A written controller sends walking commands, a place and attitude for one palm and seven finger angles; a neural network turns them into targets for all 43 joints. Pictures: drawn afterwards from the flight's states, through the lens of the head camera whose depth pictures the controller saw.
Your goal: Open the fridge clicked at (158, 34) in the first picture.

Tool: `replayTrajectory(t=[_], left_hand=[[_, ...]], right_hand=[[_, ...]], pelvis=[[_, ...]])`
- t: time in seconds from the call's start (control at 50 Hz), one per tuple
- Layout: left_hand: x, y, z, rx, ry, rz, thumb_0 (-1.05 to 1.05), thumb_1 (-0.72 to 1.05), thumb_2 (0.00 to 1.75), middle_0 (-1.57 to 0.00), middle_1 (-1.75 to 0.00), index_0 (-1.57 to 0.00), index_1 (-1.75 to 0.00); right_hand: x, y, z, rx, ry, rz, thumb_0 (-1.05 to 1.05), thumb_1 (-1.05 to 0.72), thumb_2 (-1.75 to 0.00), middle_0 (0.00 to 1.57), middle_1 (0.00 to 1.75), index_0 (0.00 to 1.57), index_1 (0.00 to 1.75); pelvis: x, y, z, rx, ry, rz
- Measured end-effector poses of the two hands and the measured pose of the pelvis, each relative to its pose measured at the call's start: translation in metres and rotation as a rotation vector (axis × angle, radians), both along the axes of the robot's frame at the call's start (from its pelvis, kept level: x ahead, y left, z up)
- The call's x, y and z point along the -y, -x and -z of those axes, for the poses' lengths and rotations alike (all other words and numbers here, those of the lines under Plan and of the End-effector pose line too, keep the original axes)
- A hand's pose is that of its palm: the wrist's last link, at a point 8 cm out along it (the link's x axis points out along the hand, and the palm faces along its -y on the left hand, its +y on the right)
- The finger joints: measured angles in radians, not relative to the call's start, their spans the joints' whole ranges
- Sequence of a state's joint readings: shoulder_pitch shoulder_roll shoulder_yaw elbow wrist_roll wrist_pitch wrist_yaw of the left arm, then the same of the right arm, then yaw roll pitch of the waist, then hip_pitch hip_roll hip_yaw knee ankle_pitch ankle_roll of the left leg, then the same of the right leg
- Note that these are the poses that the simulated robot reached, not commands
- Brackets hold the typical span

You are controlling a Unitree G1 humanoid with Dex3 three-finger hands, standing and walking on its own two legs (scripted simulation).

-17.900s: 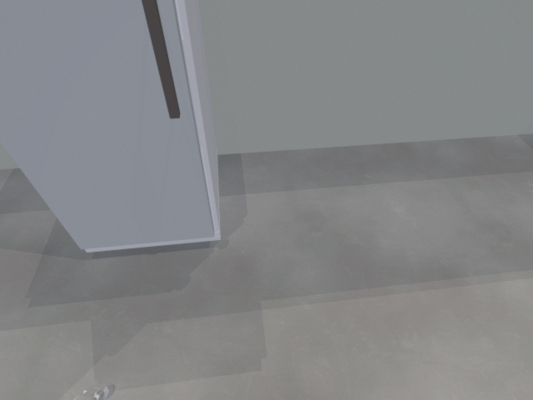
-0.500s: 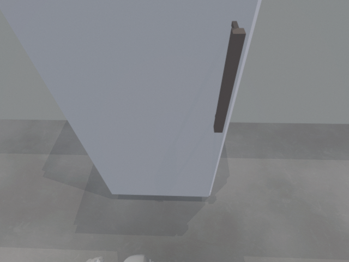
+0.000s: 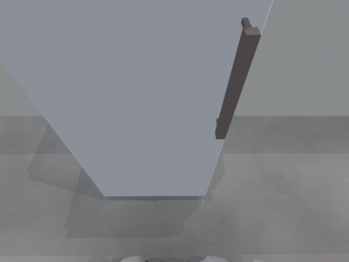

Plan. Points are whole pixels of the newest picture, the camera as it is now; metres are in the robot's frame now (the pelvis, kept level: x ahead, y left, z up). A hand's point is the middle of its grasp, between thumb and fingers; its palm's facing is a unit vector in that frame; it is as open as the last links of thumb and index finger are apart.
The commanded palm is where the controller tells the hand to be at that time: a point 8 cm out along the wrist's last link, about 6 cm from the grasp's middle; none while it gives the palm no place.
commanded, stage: come to a stop and stand still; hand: right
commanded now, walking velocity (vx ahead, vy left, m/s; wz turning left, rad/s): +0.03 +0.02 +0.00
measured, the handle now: (230, 90) +0.47 -0.10 +0.13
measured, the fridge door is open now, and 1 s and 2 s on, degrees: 0 0 0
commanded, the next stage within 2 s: look again from close up in 1.10 s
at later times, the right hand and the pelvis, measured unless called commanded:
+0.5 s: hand out of the picture -0.05 -0.24 -0.17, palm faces -0.03 +0.98 -0.21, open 7.4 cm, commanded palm none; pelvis -0.06 -0.06 +0.01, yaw +4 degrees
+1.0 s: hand out of the picture -0.12 -0.19 -0.17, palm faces +0.00 +0.99 -0.14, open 7.4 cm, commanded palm none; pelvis -0.09 -0.05 +0.01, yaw +2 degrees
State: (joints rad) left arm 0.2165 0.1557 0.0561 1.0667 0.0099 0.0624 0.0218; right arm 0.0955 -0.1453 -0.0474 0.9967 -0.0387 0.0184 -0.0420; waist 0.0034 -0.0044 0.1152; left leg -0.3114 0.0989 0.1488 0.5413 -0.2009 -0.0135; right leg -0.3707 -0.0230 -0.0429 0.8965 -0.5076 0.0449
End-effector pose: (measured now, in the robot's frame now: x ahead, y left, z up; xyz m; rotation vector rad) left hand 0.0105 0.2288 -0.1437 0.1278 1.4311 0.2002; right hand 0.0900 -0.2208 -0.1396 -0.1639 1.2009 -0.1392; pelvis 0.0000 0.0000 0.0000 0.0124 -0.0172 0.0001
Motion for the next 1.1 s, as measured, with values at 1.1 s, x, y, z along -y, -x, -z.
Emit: replayTrajectory(t=[1.1], left_hand=[[0.082,0.163,-0.003,-0.074,0.082,-0.082,0.0,0.91,0.9,-0.2,-0.3,-0.2,-0.3]], right_hand=[[0.024,0.229,-0.001,-0.311,-0.052,0.041,0.0,-0.91,-0.9,0.2,0.3,0.2,0.3]], pelvis=[[0.045,0.089,-0.009,0.009,0.005,-0.04]])
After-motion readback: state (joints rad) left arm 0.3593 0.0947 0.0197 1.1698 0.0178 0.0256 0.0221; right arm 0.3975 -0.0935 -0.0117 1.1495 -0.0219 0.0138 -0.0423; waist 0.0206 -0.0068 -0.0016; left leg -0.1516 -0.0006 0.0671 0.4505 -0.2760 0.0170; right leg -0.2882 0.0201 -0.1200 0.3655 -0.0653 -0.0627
